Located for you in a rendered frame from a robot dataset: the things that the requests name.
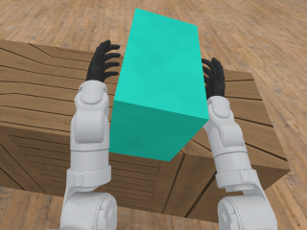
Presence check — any left robot hand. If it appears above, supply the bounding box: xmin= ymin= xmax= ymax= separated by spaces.
xmin=85 ymin=39 xmax=121 ymax=82

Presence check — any robot left upper arm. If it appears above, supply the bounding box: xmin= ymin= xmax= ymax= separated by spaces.
xmin=47 ymin=191 xmax=117 ymax=230

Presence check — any robot right forearm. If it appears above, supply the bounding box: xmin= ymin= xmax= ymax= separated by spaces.
xmin=203 ymin=96 xmax=278 ymax=229

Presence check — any carton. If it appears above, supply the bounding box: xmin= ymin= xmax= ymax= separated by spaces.
xmin=108 ymin=8 xmax=209 ymax=162

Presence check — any right robot hand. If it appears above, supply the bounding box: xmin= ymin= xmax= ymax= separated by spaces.
xmin=201 ymin=57 xmax=225 ymax=100

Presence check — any robot left forearm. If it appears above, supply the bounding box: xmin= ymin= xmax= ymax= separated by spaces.
xmin=59 ymin=80 xmax=111 ymax=225

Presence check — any robot right upper arm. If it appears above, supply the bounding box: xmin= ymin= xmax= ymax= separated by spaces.
xmin=218 ymin=194 xmax=277 ymax=230

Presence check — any pedestal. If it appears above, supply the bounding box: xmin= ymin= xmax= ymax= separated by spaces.
xmin=0 ymin=39 xmax=291 ymax=223

